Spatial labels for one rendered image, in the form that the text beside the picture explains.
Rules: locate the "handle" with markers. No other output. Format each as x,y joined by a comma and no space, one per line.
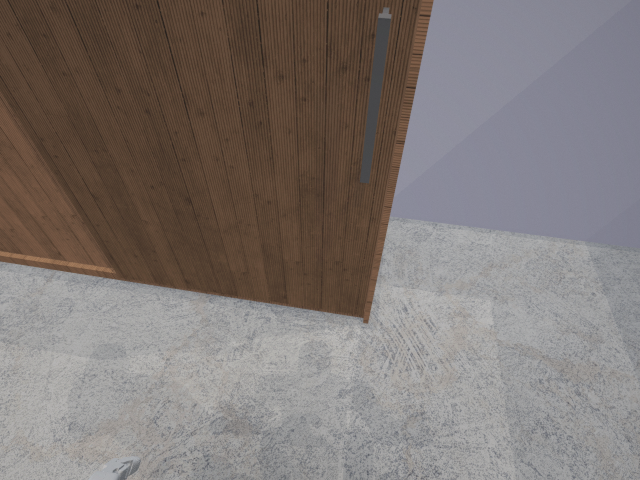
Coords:
382,35

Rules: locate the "wardrobe door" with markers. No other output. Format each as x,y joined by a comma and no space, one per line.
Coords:
215,145
36,216

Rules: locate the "robot left hand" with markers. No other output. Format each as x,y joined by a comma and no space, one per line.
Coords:
117,469

